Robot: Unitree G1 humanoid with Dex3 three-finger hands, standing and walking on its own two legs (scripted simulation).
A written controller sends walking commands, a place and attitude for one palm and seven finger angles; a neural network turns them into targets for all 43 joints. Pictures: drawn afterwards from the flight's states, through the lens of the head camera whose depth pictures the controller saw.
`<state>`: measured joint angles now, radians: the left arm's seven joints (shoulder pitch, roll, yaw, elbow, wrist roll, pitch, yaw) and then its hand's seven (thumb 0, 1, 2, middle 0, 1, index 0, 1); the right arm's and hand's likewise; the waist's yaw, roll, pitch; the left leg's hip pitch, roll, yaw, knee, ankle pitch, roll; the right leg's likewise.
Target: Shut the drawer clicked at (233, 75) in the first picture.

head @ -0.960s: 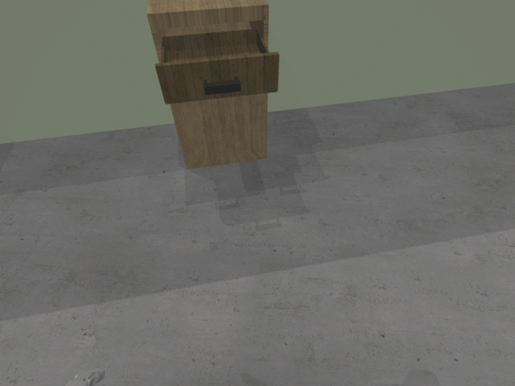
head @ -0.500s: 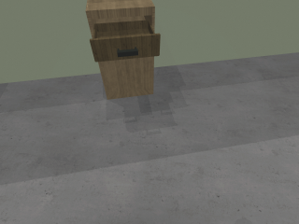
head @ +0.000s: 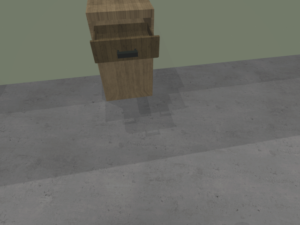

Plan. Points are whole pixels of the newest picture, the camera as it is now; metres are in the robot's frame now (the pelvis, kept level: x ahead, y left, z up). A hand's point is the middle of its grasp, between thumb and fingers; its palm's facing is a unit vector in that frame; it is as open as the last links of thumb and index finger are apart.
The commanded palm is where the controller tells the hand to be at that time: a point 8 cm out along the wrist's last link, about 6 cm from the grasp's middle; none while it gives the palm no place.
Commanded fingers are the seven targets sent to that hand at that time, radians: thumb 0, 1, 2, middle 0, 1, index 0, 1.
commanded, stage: look at it before walking up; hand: left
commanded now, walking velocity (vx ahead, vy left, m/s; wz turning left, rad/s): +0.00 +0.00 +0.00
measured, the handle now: (127, 52) +1.06 +0.21 -0.09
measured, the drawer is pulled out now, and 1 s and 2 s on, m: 0.30 0.30 0.30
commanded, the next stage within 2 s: walk to a spot facing it in 0.58 s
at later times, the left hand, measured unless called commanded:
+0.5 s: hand out of the picture +0.06 +0.25 -0.16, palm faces -0.01 -0.94 -0.33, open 7.4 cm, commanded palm none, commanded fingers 0.00 0.90 0.90 -0.20 -0.30 -0.20 -0.30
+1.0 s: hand out of the picture +0.04 +0.21 -0.19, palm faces -0.04 -0.98 -0.19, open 7.4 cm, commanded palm none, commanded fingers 0.00 0.90 0.90 -0.20 -0.30 -0.20 -0.30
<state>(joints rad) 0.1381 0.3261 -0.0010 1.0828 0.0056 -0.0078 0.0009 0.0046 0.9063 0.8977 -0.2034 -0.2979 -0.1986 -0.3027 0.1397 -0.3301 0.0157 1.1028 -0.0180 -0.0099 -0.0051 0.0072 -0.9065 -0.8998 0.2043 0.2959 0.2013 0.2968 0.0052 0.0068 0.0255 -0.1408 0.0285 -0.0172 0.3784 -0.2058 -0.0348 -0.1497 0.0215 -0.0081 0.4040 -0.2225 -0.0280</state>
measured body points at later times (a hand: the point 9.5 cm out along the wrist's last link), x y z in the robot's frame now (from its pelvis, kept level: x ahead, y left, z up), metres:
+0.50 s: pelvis +0.00 +0.01 +0.00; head +0.01 +0.01 +0.45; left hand +0.06 +0.30 -0.13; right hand +0.07 -0.28 -0.14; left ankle +0.00 +0.14 -0.74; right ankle +0.00 -0.10 -0.74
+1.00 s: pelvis +0.05 +0.02 -0.02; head +0.05 +0.03 +0.43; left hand +0.05 +0.26 -0.18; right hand +0.04 -0.23 -0.16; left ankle +0.00 +0.14 -0.74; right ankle +0.00 -0.09 -0.73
